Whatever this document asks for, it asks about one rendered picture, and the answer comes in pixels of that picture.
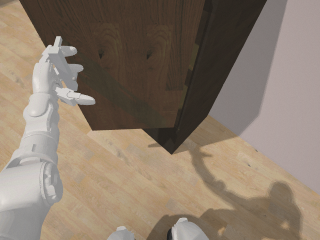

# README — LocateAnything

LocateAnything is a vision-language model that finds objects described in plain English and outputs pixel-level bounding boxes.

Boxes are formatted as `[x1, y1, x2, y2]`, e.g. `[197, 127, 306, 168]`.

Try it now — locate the robot left forearm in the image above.
[0, 93, 60, 173]

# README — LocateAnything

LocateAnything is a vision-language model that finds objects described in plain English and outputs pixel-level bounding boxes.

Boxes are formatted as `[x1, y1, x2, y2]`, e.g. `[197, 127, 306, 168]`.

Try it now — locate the cupboard door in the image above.
[19, 0, 205, 131]

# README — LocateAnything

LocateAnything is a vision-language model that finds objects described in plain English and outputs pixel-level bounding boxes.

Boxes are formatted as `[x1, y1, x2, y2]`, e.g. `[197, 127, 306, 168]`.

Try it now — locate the robot left hand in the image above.
[32, 45, 96, 107]

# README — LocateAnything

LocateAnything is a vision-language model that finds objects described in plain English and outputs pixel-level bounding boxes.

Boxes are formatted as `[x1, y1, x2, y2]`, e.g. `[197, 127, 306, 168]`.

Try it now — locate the right robot shin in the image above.
[176, 217, 188, 225]

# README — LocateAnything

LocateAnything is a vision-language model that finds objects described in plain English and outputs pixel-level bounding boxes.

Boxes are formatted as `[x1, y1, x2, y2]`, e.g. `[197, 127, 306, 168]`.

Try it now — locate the handle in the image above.
[48, 36, 78, 91]

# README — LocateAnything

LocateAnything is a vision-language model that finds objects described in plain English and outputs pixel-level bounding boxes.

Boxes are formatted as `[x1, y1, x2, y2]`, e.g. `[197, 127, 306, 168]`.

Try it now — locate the left robot thigh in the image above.
[107, 230, 135, 240]

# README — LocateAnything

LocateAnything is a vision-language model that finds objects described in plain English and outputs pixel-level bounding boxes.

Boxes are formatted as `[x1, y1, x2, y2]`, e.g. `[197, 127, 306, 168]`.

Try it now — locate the left robot upper arm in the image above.
[0, 161, 64, 240]

